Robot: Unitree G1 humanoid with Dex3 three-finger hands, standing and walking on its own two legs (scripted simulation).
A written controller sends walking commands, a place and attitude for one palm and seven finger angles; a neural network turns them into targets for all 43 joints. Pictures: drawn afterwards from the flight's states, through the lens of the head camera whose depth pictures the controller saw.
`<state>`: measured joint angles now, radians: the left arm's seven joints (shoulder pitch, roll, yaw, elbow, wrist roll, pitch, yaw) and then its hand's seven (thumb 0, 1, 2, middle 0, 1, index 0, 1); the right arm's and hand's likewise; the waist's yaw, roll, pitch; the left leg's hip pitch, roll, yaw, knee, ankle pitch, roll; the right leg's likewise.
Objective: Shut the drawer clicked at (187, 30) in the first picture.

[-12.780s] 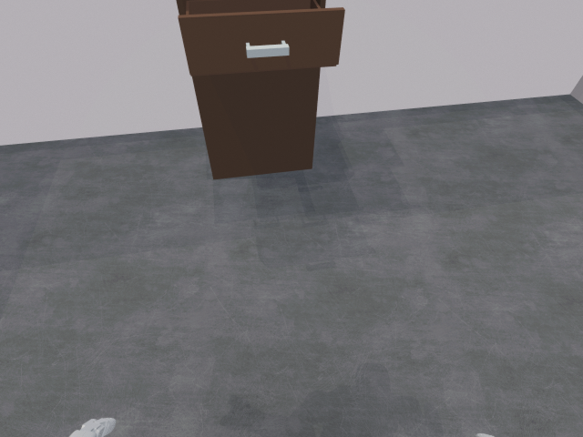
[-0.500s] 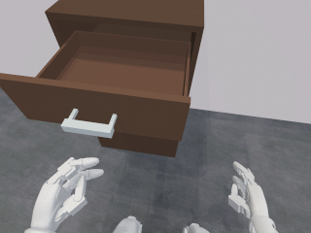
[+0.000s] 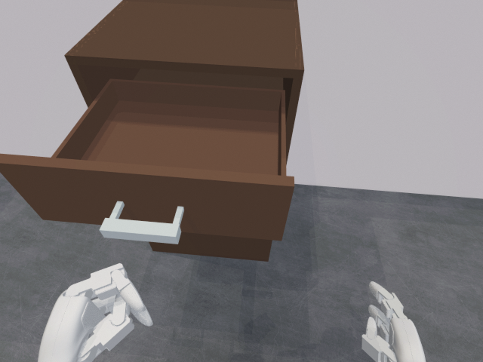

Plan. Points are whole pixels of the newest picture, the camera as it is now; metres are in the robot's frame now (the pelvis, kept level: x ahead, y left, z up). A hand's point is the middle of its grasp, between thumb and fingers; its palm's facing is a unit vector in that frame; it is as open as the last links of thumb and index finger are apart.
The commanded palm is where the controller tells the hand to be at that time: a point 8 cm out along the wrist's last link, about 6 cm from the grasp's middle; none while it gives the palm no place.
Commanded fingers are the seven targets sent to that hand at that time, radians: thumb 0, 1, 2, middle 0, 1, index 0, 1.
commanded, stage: raise the hand and make a fist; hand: left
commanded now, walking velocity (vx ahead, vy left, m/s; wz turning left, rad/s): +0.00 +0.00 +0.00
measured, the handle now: (145, 220) +0.32 +0.19 +0.07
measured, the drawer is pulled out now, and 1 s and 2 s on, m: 0.30 0.30 0.30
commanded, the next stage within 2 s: bring the fist close to the handle in 0.86 s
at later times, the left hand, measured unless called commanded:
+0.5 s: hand (114, 312) +0.15 +0.15 +0.16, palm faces +0.02 -0.99 -0.13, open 3.2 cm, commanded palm +0.09 +0.20 +0.17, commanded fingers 0.00 0.90 0.90 -1.40 -1.60 -1.40 -1.60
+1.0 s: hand (108, 309) +0.15 +0.16 +0.16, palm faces +0.03 -0.99 -0.12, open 3.3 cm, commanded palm +0.10 +0.21 +0.16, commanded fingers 0.00 0.90 0.90 -1.40 -1.60 -1.40 -1.60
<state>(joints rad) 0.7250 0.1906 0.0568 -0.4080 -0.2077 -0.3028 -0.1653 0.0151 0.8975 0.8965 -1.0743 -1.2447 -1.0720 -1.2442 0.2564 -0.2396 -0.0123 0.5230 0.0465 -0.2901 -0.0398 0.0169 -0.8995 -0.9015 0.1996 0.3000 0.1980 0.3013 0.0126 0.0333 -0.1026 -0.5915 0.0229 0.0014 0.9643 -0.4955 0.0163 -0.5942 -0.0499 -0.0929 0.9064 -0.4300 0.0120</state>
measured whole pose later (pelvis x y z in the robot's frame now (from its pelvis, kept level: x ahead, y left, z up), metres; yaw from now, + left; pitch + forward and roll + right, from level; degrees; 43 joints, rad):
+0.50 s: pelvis +0.02 -0.01 +0.02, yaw +0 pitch +2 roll -2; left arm 0.77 0.23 0.10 -0.62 -0.23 -0.11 -0.19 0.01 0.90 0.90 -1.40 -1.59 -1.40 -1.59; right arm 0.25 -0.21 0.07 0.52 0.07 -0.32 -0.04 0.02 -0.90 -0.90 0.20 0.30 0.20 0.30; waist 0.06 0.06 -0.11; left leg -0.39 0.03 0.00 0.82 -0.46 0.00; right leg -0.40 -0.04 -0.10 0.78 -0.40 0.00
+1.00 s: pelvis +0.01 -0.02 +0.03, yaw +0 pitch +0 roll -1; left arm 0.69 0.25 0.19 -0.47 -0.29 -0.12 -0.26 0.01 0.90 0.90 -1.41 -1.60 -1.40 -1.60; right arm 0.24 -0.23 0.05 0.58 0.08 -0.42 -0.07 0.02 -0.90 -0.90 0.20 0.30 0.20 0.30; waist 0.06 0.07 -0.08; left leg -0.33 0.05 -0.01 0.75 -0.42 -0.02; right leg -0.34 -0.02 -0.11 0.70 -0.37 -0.02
